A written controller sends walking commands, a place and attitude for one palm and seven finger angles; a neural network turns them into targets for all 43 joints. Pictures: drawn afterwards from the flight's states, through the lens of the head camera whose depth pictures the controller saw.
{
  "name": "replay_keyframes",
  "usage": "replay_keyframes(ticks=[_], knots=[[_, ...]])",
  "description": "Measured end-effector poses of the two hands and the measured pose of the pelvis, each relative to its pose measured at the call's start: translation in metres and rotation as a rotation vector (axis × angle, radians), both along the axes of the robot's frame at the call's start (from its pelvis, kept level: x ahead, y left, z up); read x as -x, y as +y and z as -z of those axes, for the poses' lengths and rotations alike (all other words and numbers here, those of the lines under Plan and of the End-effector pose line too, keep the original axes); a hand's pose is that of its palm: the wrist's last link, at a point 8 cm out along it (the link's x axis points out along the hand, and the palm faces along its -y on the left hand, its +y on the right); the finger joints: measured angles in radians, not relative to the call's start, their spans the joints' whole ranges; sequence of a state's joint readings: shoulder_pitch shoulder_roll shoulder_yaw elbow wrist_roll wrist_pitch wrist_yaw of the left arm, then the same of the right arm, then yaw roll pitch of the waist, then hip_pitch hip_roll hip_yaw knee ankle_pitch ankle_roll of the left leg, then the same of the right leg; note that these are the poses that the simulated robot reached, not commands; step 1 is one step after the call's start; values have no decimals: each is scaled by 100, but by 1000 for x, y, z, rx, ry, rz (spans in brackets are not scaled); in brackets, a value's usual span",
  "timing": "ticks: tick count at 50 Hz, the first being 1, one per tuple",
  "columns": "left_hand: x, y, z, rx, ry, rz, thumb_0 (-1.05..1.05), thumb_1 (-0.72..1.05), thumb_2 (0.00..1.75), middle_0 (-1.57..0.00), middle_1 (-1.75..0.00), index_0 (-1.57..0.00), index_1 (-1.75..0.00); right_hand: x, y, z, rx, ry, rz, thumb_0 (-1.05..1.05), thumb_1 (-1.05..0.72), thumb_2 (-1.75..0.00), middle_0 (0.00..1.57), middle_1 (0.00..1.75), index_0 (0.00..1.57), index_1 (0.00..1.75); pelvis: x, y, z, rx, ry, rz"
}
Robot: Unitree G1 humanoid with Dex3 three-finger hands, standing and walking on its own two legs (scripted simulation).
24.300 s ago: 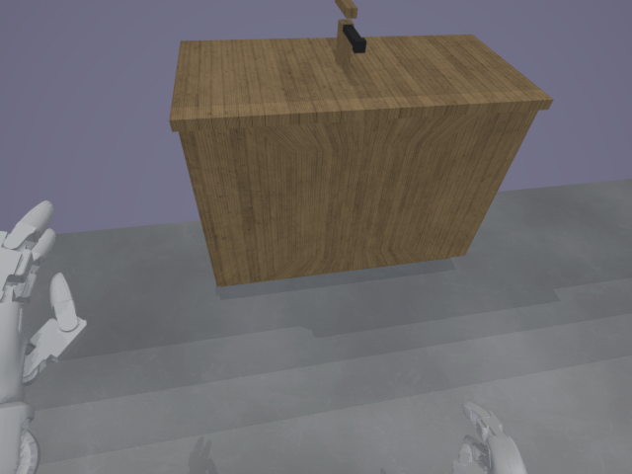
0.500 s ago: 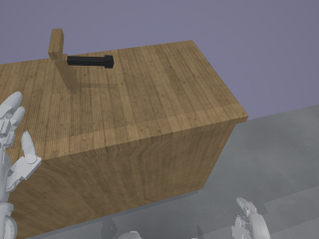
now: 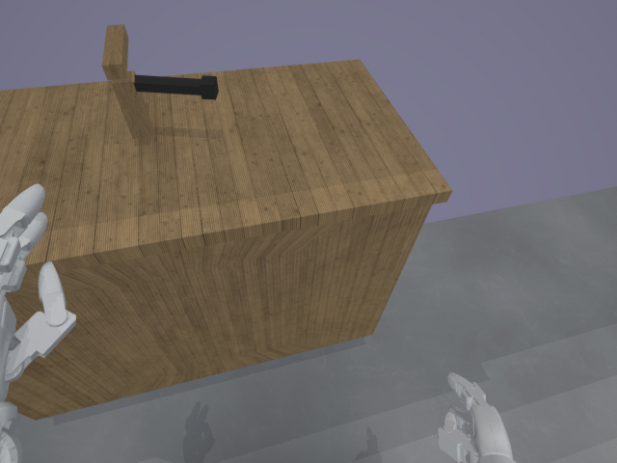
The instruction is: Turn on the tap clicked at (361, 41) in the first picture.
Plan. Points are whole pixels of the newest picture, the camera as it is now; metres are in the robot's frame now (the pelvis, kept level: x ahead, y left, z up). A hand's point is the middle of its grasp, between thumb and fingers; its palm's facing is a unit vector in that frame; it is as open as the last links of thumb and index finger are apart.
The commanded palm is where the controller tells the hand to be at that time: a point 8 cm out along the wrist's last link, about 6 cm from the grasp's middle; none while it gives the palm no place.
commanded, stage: stop stepping back and stand still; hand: left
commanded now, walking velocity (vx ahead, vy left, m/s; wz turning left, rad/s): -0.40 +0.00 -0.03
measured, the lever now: (209, 87) +0.67 +0.20 +0.11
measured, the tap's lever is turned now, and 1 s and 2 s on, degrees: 73 73 73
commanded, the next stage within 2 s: none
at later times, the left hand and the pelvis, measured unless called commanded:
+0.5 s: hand out of the picture +0.06 +0.20 +0.16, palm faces +0.33 -0.87 -0.36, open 7.4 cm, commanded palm +0.01 +0.25 +0.18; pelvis -0.16 -0.02 -0.02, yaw -3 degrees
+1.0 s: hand out of the picture -0.02 +0.14 +0.17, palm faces +0.36 -0.84 -0.40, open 7.4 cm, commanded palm -0.06 +0.19 +0.18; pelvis -0.23 -0.09 +0.00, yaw -1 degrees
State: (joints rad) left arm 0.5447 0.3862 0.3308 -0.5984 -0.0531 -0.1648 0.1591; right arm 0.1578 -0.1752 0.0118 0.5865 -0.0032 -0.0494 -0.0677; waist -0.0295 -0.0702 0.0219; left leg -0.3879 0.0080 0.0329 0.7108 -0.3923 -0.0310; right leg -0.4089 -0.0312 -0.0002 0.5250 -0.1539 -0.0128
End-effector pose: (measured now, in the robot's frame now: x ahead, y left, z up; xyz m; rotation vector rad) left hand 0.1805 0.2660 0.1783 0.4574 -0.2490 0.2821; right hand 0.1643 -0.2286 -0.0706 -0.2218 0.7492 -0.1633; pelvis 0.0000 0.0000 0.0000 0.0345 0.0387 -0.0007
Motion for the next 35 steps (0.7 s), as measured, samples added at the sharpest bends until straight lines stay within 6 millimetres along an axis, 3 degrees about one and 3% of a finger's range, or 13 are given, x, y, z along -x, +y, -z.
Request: replay_keyframes(ticks=[7, 11, 16, 22, 25, 31, 35], knots=[[52, 19, -3, -15, -58, -46, 1, 88, 90, -22, -31, -22, -30, 44, -1, -2, 13, -48, 0, 1, -90, -90, 20, 30, 20, 30, 49, 1, 6, 4, -44, -3], [85, 12, -7, -10, -64, -86, 1, 89, 90, -21, -31, -21, -30, 78, -1, 3, -43, -71, -23, 1, -90, -90, 20, 30, 20, 30, 75, -6, 7, 25, -68, 5], [120, -7, 2, -10, -50, -89, 1, 89, 90, -21, -31, -21, -30, 117, -12, 25, -61, -27, -42, 1, -90, -90, 21, 30, 20, 30, 110, -18, 17, 30, -104, -6], [145, -19, 12, 63, -6, -33, 1, 88, 90, -21, -31, -21, -30, 174, -27, 21, -30, 31, 37, 2, -90, -90, 21, 30, 20, 30, 142, -22, 11, 6, -70, 37], [154, -23, 9, 25, -61, 11, 1, 88, 90, -21, -31, -21, -30, 199, -36, 21, 2, -26, 70, 2, -90, -90, 21, 30, 20, 30, 162, -21, 22, 24, -63, 57], [170, -32, -7, -10, -84, -12, 1, 88, 90, -21, -31, -22, -30, 253, -46, 23, -72, 17, 114, 1, -90, -90, 20, 30, 20, 30, 185, -41, 7, 20, -72, 37], [194, -51, -12, -39, -54, -27, 1, 89, 90, -21, -31, -21, -30, 275, -60, 33, -84, 69, 96, 1, -90, -90, 20, 30, 20, 30, 193, -59, 5, 38, -62, 30]])
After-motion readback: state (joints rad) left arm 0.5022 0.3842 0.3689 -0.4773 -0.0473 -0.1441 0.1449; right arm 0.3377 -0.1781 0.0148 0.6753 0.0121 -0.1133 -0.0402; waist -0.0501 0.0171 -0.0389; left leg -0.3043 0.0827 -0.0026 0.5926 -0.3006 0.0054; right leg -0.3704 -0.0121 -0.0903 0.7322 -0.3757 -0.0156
